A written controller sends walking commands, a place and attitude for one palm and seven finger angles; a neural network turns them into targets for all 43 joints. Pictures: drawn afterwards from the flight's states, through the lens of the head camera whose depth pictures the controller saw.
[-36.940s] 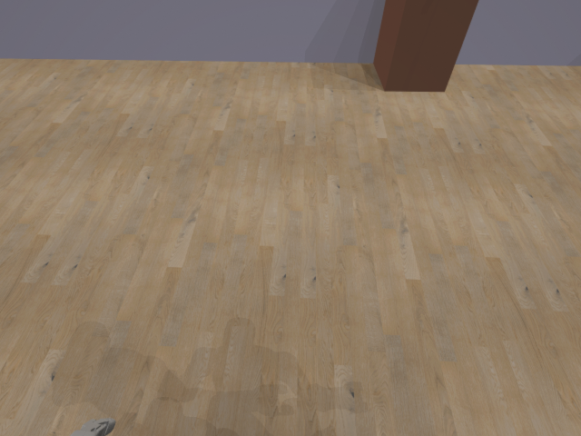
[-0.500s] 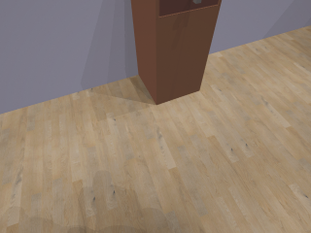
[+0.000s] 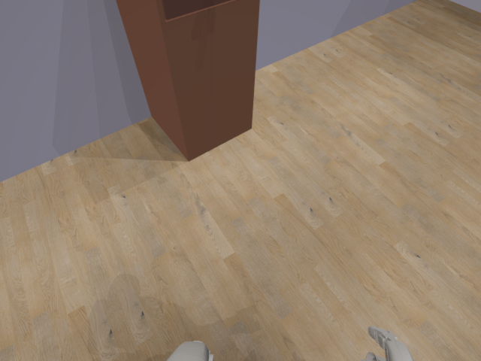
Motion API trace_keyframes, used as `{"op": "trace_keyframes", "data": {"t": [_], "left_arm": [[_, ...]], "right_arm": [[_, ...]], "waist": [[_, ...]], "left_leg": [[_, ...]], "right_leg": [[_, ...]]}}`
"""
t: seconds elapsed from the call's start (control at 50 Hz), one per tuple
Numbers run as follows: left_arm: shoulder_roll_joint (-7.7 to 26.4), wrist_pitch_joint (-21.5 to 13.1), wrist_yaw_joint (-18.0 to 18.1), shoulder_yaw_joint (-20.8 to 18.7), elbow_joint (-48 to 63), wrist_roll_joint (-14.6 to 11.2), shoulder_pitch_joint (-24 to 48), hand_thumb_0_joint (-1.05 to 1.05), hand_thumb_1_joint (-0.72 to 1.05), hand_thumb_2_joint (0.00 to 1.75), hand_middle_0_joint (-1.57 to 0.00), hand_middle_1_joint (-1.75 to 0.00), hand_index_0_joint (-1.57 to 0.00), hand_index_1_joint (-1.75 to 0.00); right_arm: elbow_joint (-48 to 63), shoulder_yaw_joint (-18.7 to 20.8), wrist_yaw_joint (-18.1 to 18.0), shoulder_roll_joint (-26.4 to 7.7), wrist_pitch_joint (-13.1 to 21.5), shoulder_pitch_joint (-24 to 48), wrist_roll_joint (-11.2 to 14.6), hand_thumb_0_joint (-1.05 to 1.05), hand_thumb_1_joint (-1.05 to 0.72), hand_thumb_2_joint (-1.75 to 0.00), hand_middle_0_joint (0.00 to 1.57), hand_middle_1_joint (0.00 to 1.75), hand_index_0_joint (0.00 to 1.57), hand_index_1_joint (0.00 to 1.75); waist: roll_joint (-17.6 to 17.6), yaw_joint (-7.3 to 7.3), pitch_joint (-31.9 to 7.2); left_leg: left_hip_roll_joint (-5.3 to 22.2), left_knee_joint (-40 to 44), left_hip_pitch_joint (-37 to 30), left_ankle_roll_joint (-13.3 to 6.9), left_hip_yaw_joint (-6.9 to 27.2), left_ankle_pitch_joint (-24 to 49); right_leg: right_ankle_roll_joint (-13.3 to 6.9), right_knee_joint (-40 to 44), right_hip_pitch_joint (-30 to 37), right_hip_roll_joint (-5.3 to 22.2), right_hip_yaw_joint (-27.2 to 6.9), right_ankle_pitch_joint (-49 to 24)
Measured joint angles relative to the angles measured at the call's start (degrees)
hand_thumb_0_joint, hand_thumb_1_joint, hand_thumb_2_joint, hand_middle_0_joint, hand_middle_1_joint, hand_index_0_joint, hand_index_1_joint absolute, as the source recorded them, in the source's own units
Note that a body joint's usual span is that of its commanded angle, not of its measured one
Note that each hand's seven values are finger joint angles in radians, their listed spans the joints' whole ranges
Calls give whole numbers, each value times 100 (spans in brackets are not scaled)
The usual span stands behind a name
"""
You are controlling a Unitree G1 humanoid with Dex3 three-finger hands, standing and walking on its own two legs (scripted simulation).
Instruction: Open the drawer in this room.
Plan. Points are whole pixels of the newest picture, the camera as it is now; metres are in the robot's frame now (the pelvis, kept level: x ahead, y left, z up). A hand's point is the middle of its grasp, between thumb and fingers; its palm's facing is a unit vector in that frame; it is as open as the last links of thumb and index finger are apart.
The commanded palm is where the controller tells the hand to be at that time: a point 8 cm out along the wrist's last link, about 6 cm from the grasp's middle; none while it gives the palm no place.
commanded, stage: walk to a spot facing it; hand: left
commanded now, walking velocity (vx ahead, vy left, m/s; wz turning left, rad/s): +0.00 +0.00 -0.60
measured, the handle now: out of the picture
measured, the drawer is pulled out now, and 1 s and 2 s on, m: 0.00 0.00 0.00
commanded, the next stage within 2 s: none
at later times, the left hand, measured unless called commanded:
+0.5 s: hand (153, 314) +0.20 +0.20 -0.16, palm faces -0.35 -0.92 -0.17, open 7.4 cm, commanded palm none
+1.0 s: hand (222, 274) +0.30 +0.08 -0.17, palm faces -0.49 -0.84 -0.22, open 7.3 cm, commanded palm none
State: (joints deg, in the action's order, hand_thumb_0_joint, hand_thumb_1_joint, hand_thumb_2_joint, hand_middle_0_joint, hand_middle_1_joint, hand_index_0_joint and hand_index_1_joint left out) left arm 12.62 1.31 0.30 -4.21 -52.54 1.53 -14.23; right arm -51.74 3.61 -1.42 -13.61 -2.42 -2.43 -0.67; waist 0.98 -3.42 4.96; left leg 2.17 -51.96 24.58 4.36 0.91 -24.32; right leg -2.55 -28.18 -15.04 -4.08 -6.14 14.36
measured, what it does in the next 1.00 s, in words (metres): walks ahead, turning right: left foot, then right foot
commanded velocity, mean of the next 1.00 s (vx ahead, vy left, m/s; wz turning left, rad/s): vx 0.28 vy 0.00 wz -0.46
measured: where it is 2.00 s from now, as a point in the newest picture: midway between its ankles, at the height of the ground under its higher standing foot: (327, 277)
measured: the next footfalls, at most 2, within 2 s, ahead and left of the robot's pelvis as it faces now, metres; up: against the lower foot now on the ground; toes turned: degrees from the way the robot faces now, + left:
left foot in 0.10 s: +0.05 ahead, +0.14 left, +0.00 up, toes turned -3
right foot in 0.68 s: +0.11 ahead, -0.16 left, +0.00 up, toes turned -35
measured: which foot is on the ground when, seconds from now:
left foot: up 0.00-0.08, down 0.10-0.68, up 0.70-1.00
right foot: down 0.00-0.10, up 0.12-0.66, down 0.68-1.00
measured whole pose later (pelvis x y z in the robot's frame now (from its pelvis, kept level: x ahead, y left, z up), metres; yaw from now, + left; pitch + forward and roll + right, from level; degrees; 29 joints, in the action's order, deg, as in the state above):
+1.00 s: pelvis +0.16 -0.07 +0.00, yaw -33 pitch +0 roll -1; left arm 11.7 -2.9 -0.1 -3.6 -57.4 1.4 -15.5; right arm -53.3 3.8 1.4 -10.7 0.7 -9.8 -1.7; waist -1.0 -0.3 2.8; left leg 8.5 -53.1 33.7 4.0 -3.4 -12.2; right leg -2.6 -23.4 -7.0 -2.5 2.9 16.1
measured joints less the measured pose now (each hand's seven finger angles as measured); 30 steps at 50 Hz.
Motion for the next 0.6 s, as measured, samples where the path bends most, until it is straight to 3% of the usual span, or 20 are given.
{"op": "trace_keyframes", "data": {"t": [0.08, 0.12, 0.18, 0.24, 0.3, 0.46, 0.6], "left_arm": [[157, 99, 1, -42, 1, -7, -37, 1, 91, 90, -20, -30, -20, -30], [245, 170, -12, -68, -2, -45, -40, 1, 91, 90, -20, -30, -20, -30], [371, 240, -60, -130, -42, -13, 78, 1, 91, 90, -20, -30, -20, -30], [439, 239, -150, -174, -10, 5, 143, 1, 91, 90, -19, -30, -20, -30], [439, 241, -227, -175, 2, 19, 149, 1, 91, 90, -19, -30, -19, -30], [261, 279, -343, -119, -47, 45, 438, 1, 91, 90, -19, -30, -19, -30], [59, 208, -385, -8, 98, 43, 1098, 1, 91, 90, -19, -30, -19, -30]], "right_arm": [[158, -74, 0, 68, 96, -19, 46, 0, -91, -90, 20, 29, 20, 30], [241, -119, 6, 98, 203, -124, 31, 0, -91, -90, 20, 29, 20, 30], [280, -208, 32, 198, 219, -327, -34, 0, -91, -90, 20, 29, 20, 30], [219, -253, 30, 274, 211, -613, -72, 0, -91, -90, 20, 29, 20, 30], [105, -242, 26, 326, 268, -945, -68, 0, -91, -90, 20, 29, 20, 30], [-312, -112, 26, 355, 456, -1826, -78, 0, -91, -90, 20, 29, 20, 30], [-717, -2, 66, 233, 431, -2368, -137, 0, -91, -90, 20, 29, 20, 30]], "waist": [[113, -9, -21], [145, 36, -60], [226, 32, 20], [216, 57, 26], [177, 111, -48], [100, 407, -105], [-4, 755, 34]], "left_leg": [[-134, 1281, -485, -81, -60, 334], [-125, 1884, -730, -266, -117, 681], [-50, 1792, -826, -570, -353, 575], [56, 2128, -1082, -625, -541, 673], [135, 2453, -1322, -644, -770, 757], [304, 2893, -1849, -582, -1479, 688], [543, 2752, -2194, -298, -2060, 308]], "right_leg": [[173, -198, -112, -64, -253, 89], [257, -648, -317, -129, -326, 426], [423, -2315, -862, -65, -9, 1402], [558, -3552, -1249, 152, 318, 1169], [626, -3986, -1391, 397, 477, 789], [653, -3360, -1471, 870, 797, 362], [457, -1818, -1276, 922, 1177, 384]]}}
